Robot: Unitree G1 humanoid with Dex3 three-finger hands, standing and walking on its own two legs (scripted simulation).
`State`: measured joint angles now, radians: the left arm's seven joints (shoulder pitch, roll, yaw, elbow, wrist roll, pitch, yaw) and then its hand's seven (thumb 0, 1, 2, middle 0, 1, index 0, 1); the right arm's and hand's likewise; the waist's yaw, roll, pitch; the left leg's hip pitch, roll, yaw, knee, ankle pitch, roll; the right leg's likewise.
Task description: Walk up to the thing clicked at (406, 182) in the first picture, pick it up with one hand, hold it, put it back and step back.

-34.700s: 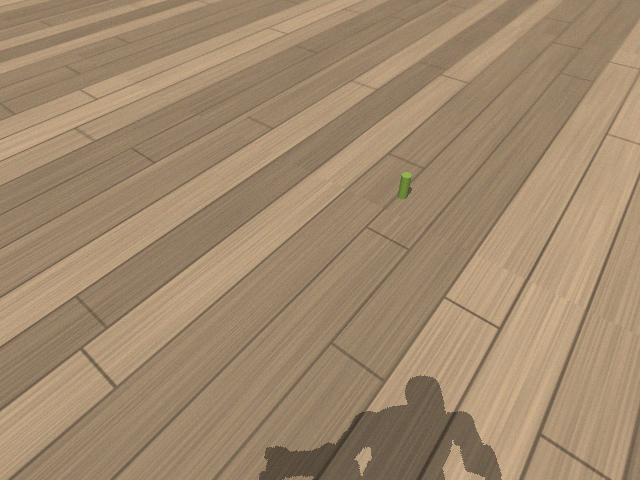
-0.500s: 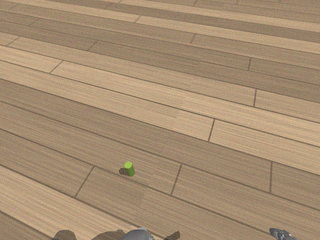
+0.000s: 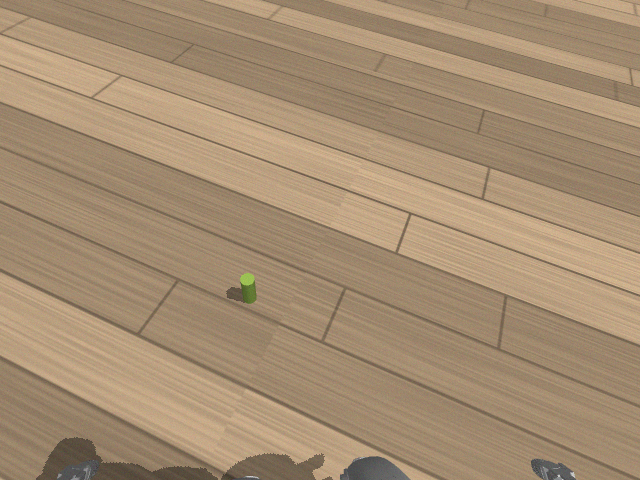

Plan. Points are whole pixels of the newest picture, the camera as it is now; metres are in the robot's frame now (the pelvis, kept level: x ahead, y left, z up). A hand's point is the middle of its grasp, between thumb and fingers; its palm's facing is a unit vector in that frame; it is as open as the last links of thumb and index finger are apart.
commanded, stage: step back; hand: left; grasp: from above
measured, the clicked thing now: (248, 288) +0.72 +0.20 -0.70
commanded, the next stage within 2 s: none
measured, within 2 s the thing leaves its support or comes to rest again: neither
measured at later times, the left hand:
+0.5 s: hand out of the picture -0.04 +0.23 -0.14, palm faces +0.01 -0.90 -0.43, open 7.4 cm
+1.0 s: hand out of the picture -0.28 +0.18 -0.16, palm faces -0.01 -0.92 -0.40, open 7.4 cm
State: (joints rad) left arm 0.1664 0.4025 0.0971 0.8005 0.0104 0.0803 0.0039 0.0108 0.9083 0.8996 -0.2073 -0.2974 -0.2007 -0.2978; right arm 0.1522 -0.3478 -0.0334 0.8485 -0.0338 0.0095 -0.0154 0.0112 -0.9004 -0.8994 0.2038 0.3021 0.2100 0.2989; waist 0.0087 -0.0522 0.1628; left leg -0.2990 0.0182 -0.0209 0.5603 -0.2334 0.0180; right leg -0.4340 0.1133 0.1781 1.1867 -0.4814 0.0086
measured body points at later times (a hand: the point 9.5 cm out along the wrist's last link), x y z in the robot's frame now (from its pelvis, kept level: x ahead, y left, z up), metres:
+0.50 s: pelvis -0.17 -0.04 -0.01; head -0.11 -0.05 +0.43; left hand -0.04 +0.27 -0.11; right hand -0.11 -0.37 -0.14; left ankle -0.22 +0.08 -0.71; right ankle -0.09 -0.16 -0.73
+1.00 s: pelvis -0.34 -0.09 -0.02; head -0.30 -0.10 +0.43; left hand -0.28 +0.23 -0.13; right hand -0.20 -0.41 -0.13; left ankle -0.25 +0.06 -0.71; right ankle -0.36 -0.21 -0.73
